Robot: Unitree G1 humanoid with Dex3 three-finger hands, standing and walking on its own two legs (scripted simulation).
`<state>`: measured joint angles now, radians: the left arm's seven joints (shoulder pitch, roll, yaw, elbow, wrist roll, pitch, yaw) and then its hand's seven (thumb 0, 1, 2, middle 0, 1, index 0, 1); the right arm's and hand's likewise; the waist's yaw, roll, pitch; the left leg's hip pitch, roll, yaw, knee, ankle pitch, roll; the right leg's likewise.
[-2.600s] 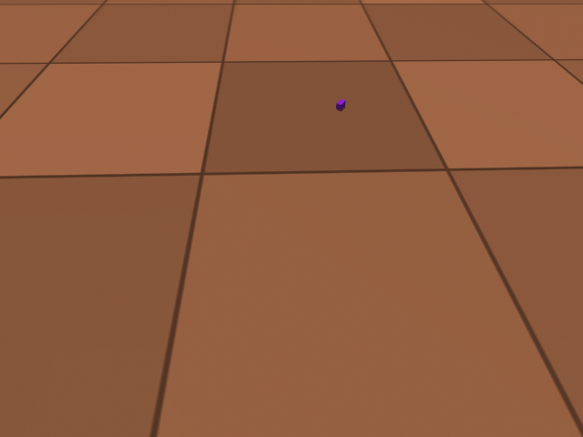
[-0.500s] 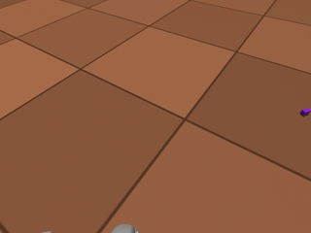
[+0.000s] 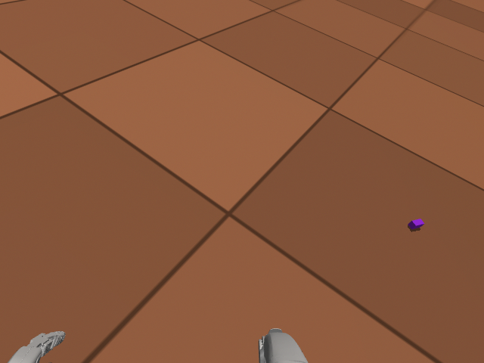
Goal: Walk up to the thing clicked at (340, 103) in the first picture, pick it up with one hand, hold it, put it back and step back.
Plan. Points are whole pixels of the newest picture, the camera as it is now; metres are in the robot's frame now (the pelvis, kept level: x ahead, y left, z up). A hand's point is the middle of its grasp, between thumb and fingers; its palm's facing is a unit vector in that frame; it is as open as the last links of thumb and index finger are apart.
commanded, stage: walk up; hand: left
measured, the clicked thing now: (416, 224) +0.92 -1.16 -0.74
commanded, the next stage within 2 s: none
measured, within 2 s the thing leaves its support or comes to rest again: neither
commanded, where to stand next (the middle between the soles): +0.65 -1.51 m, yaw +18 degrees
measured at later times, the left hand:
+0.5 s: hand (204, 349) +0.18 +0.04 -0.12, palm faces +0.16 -0.91 -0.39, open 7.4 cm
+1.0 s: hand (311, 258) +0.38 -0.21 -0.15, palm faces +0.10 -0.92 -0.37, open 7.4 cm
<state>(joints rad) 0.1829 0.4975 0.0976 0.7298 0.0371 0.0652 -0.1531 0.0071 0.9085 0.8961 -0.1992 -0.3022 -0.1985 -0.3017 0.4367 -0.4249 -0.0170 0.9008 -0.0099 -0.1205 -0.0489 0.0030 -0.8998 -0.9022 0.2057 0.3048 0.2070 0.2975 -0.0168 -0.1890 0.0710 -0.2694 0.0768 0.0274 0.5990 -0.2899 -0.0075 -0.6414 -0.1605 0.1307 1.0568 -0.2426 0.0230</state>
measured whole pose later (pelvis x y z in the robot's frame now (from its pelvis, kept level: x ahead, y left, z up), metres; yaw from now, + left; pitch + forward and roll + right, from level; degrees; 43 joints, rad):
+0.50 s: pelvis +0.17 -0.26 +0.01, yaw +7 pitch -1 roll +0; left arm 0.30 0.43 0.11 0.77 0.05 0.03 -0.08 0.01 0.91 0.90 -0.20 -0.30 -0.20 -0.30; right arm 0.30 -0.41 0.00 0.94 0.00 -0.08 -0.07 0.00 -0.90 -0.90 0.20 0.30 0.20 0.30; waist 0.09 0.00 0.04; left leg -0.54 -0.02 0.04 0.85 -0.26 0.04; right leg -0.18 0.09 -0.20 0.46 -0.29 -0.15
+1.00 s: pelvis +0.30 -0.52 -0.04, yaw +8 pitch -1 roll -1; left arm 0.22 0.48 0.14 0.73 0.04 0.06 -0.13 0.00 0.91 0.90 -0.20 -0.30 -0.20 -0.30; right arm 0.31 -0.56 -0.07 0.95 -0.05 -0.06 -0.08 0.00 -0.90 -0.90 0.21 0.31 0.21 0.30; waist -0.02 -0.03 0.05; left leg -0.41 0.29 -0.12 0.85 -0.47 0.06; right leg -0.46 -0.08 0.06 0.87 -0.40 0.09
